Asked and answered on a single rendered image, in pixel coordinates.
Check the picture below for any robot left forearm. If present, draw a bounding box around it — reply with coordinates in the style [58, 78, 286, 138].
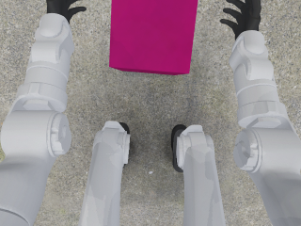
[0, 13, 75, 152]

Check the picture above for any robot right forearm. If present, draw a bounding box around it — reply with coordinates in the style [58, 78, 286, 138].
[229, 30, 301, 142]

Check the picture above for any left robot hand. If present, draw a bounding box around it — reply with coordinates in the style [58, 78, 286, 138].
[46, 0, 87, 24]

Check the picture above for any robot right upper arm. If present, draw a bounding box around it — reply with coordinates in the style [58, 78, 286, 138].
[232, 127, 301, 226]

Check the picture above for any carton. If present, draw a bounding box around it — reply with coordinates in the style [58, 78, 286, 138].
[109, 0, 198, 75]

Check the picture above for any robot left upper arm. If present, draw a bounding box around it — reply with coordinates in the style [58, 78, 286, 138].
[0, 110, 71, 226]

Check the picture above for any robot left foot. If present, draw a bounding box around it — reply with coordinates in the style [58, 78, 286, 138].
[119, 122, 130, 168]

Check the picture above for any right robot shin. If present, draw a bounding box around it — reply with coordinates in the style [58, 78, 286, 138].
[180, 124, 215, 168]

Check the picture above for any right robot hand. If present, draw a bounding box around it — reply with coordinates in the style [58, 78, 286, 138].
[220, 0, 261, 40]

